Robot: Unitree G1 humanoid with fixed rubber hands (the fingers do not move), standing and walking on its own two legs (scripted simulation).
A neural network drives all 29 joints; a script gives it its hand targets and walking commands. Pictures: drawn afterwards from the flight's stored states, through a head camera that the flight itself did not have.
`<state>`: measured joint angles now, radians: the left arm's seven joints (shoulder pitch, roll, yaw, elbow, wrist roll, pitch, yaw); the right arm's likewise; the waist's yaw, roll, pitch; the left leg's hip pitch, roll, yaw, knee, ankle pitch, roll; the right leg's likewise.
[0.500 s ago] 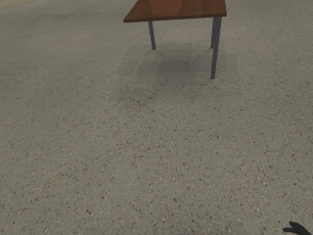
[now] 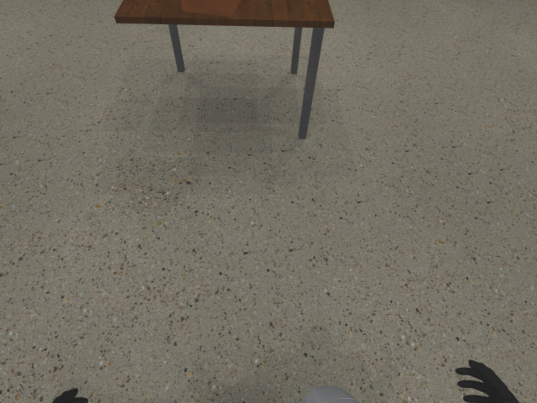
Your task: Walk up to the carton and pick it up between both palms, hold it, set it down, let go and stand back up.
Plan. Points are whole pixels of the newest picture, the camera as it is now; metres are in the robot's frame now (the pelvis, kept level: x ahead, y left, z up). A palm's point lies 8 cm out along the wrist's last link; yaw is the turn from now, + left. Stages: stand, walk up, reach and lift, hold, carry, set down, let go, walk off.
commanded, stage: walk up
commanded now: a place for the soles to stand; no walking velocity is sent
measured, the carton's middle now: out of the picture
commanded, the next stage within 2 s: none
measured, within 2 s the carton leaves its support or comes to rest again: neither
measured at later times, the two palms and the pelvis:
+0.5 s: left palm (73, 282) +0.32 +0.33 -0.06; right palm (433, 269) +0.35 -0.32 -0.11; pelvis +0.26 +0.00 +0.00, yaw -1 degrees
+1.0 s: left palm (92, 172) +0.59 +0.39 -0.09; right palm (383, 188) +0.53 -0.26 -0.08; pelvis +0.48 +0.07 +0.00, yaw -1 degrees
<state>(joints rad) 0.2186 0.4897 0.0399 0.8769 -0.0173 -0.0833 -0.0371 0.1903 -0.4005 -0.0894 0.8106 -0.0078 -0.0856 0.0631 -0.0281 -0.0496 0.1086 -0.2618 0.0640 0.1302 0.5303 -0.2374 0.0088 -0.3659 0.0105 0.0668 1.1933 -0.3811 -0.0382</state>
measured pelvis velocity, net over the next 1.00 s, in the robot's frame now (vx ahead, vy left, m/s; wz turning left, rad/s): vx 0.48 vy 0.07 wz -0.02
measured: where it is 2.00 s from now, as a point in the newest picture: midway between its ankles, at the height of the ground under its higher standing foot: (226, 232)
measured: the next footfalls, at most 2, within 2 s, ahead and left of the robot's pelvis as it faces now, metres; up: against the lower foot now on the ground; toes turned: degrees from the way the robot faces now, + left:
right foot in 0.24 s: +0.30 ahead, -0.12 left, +0.00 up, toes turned -4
left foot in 0.68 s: +0.52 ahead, +0.18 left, +0.00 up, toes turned +6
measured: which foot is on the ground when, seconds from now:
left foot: down 0.00-0.28, up 0.30-0.66, down 0.68-1.00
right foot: up 0.00-0.22, down 0.24-0.70, up 0.72-1.00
